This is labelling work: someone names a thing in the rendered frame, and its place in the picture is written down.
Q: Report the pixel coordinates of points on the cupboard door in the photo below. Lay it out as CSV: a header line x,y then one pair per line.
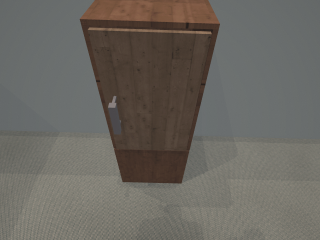
x,y
156,77

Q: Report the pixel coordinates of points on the handle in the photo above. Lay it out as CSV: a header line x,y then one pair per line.
x,y
114,116

